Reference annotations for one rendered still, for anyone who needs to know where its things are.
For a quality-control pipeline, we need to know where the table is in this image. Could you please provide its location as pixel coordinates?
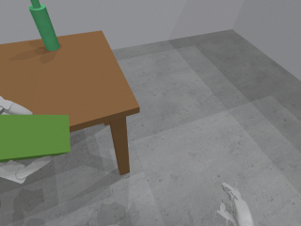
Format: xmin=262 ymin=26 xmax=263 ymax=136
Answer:
xmin=0 ymin=30 xmax=140 ymax=175

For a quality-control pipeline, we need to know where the robot right hand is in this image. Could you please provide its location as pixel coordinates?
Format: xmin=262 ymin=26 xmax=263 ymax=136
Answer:
xmin=216 ymin=182 xmax=254 ymax=226

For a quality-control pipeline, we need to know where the sponge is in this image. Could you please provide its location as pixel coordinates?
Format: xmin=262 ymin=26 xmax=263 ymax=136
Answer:
xmin=0 ymin=114 xmax=71 ymax=163

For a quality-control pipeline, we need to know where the robot left hand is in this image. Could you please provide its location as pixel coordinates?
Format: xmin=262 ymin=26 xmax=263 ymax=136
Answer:
xmin=0 ymin=96 xmax=54 ymax=184

